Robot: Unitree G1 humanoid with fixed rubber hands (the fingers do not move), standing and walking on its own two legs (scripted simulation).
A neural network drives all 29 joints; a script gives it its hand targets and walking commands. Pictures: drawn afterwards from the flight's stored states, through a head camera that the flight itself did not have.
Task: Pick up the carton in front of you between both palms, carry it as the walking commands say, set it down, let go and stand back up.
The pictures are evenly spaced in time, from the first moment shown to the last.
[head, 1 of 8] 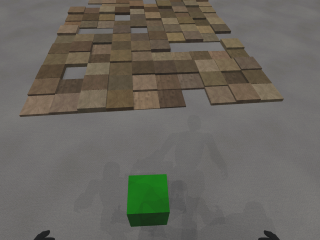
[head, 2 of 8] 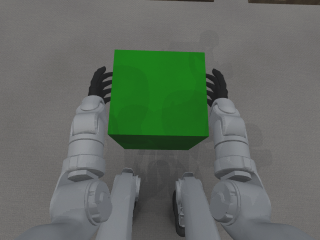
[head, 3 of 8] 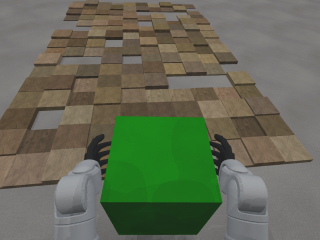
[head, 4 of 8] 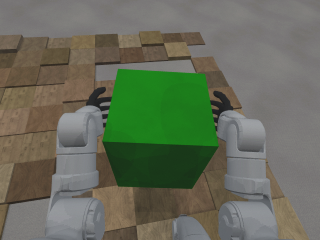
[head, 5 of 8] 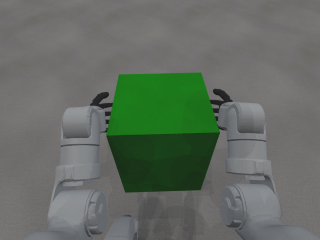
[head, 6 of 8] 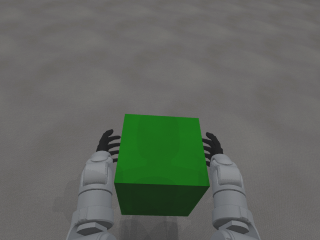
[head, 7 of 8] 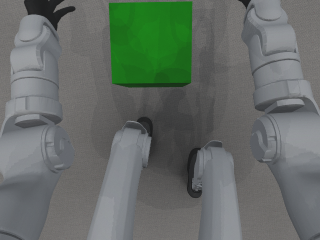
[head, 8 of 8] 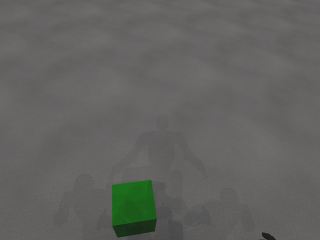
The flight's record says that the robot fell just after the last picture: no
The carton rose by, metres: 0.80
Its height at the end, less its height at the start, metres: +0.00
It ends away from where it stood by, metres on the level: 6.05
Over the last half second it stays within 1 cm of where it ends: yes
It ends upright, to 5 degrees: yes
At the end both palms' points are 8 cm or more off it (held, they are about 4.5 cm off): yes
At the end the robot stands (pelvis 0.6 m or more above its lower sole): yes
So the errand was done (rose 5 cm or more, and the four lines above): yes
